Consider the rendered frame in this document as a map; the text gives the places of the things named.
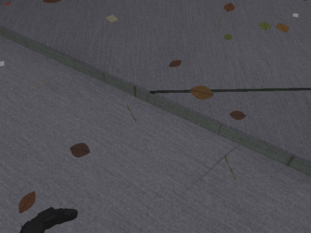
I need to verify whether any robot left hand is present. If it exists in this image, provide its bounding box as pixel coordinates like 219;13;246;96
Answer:
19;207;78;233

